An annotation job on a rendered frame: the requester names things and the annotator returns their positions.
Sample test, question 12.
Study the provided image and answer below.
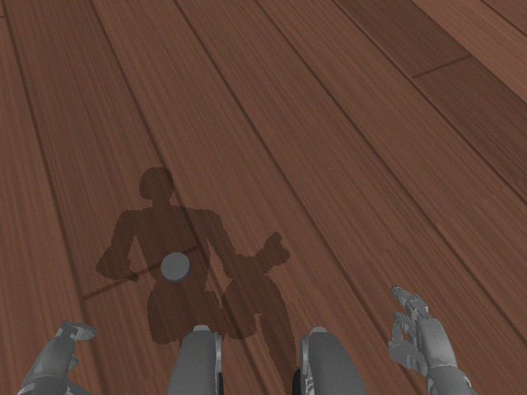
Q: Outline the right robot hand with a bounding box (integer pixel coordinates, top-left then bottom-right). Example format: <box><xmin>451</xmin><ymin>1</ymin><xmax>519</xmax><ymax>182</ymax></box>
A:
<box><xmin>388</xmin><ymin>286</ymin><xmax>458</xmax><ymax>377</ymax></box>

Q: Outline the tin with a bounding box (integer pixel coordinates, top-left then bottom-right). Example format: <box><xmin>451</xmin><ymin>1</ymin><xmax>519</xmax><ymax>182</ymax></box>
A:
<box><xmin>161</xmin><ymin>252</ymin><xmax>191</xmax><ymax>282</ymax></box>

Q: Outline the left robot hand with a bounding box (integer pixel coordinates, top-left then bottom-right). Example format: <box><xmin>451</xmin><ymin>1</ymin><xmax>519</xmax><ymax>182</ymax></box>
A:
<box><xmin>21</xmin><ymin>319</ymin><xmax>101</xmax><ymax>395</ymax></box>

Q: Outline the left robot arm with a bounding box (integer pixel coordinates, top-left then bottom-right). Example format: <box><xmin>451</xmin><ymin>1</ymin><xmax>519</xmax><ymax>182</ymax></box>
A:
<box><xmin>16</xmin><ymin>376</ymin><xmax>68</xmax><ymax>395</ymax></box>

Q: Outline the right robot arm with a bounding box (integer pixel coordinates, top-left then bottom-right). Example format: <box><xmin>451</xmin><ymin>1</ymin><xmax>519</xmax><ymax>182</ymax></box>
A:
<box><xmin>426</xmin><ymin>366</ymin><xmax>478</xmax><ymax>395</ymax></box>

